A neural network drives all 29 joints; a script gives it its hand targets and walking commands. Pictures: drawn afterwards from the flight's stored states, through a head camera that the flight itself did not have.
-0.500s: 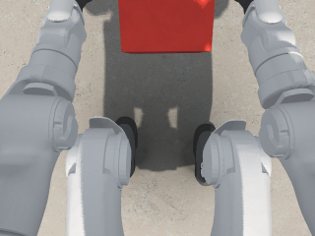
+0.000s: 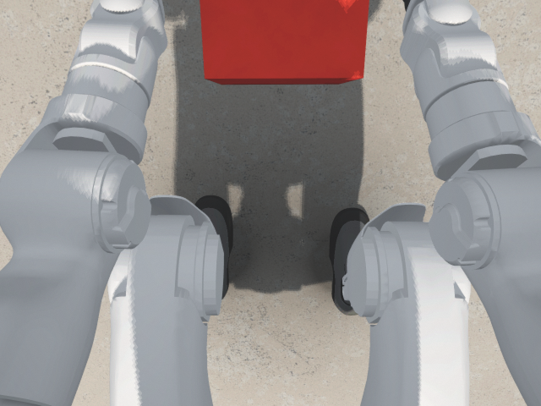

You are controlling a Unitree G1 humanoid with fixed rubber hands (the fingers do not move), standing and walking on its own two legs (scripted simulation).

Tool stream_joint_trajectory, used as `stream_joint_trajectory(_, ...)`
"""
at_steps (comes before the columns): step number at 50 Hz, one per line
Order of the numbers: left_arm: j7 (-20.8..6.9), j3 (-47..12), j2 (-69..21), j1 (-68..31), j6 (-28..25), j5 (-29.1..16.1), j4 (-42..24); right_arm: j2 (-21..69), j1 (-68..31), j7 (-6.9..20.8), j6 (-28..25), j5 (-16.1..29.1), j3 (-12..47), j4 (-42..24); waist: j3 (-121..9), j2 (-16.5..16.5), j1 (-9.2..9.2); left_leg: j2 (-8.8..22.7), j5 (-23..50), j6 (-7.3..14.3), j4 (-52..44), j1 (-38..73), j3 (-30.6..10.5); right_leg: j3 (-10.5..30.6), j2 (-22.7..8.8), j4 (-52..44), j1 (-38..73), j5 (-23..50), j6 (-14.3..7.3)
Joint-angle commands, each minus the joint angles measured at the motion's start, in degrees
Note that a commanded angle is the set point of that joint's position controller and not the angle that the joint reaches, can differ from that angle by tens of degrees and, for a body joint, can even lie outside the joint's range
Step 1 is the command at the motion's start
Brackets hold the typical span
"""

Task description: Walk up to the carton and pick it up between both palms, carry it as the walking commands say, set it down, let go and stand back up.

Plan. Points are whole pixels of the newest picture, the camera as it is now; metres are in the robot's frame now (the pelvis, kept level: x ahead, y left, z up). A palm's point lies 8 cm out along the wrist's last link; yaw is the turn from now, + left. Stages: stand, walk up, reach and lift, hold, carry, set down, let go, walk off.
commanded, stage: reach and lift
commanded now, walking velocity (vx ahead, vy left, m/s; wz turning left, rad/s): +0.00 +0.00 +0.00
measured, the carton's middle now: (282, 13) +0.53 +0.03 -0.29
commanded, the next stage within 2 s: none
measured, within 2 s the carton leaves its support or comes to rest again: leaves its support in 0.72 s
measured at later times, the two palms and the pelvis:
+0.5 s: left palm out of the picture +0.54 +0.18 -0.20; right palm out of the picture +0.55 -0.11 -0.19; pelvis +0.01 +0.00 -0.01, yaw +0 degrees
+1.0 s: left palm out of the picture +0.54 +0.18 -0.17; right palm out of the picture +0.55 -0.10 -0.16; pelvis +0.00 +0.00 +0.00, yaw +0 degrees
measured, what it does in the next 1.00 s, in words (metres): stands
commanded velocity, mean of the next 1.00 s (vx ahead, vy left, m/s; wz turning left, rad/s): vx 0.00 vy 0.00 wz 0.00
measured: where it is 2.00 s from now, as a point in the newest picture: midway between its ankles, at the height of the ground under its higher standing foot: (281, 272)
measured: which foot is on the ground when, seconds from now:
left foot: down 0.00-1.00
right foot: down 0.00-1.00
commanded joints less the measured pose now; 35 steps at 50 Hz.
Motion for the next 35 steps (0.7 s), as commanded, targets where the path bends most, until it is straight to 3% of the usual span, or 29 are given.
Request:
stream_joint_trajectory(1, -11.28, -6.65, -38.10, -19.11, 0.54, -0.26, -8.26, 39.75, -20.48, 11.79, 0.19, -0.04, 8.11, -8.29, -54.84, -0.65, 2.30, -5.19, 19.79, 1.62, -6.99, 25.18, 4.77, -4.52, 4.08, -8.83, 19.03, 19.20, -1.54)
stream_joint_trajectory(5, -13.18, -7.07, -42.98, -16.79, 1.61, -0.50, -9.91, 44.51, -18.80, 13.71, 0.92, -0.18, 7.95, -9.77, -53.61, -0.65, 2.36, -5.53, 21.05, 2.12, -6.23, 23.84, 5.16, -4.75, 4.61, -8.40, 17.01, 20.29, -1.87)
stream_joint_trajectory(12, -14.45, -8.37, -46.74, -15.11, 2.30, -1.80, -11.62, 47.49, -17.14, 14.68, 1.41, -0.03, 7.76, -10.16, -53.70, -0.22, 1.48, -5.98, 23.72, 2.50, -5.72, 23.62, 4.81, -4.95, 4.96, -7.98, 15.01, 22.45, -2.42)
stream_joint_trajectory(27, -14.34, -11.64, -49.37, -19.25, 1.95, -5.13, -13.11, 50.68, -20.19, 14.67, 1.61, 2.56, 10.18, -9.50, -54.42, -0.35, 1.45, -6.43, 23.01, 2.94, -5.83, 23.48, 4.76, -4.82, 4.63, -7.86, 15.29, 21.74, -2.91)
stream_joint_trajectory(35, -13.75, -15.07, -51.97, -24.00, 1.64, -8.44, -16.78, 54.20, -24.47, 13.94, 1.55, 5.23, 13.22, -12.75, -62.77, -0.28, 1.49, -6.68, 24.92, 2.73, -5.88, 27.88, 5.25, -5.30, 4.54, -7.91, 20.30, 23.40, -2.77)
